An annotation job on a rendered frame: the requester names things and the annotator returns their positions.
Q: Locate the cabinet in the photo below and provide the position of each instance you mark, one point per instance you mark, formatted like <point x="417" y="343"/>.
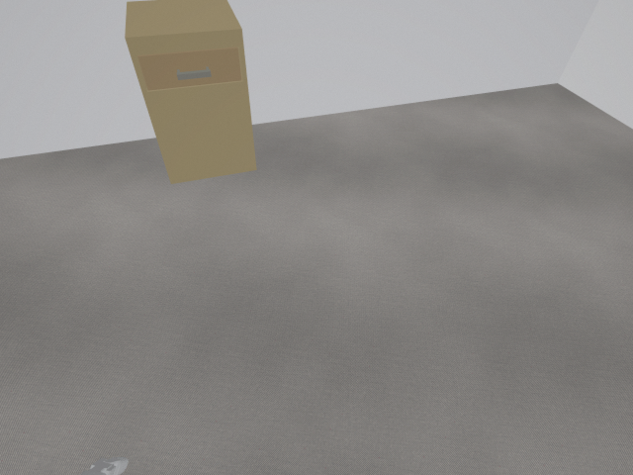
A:
<point x="203" y="131"/>

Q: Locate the drawer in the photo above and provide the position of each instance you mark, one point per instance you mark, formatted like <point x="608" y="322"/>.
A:
<point x="159" y="69"/>

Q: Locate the handle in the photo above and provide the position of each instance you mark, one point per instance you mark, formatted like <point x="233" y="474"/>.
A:
<point x="193" y="74"/>

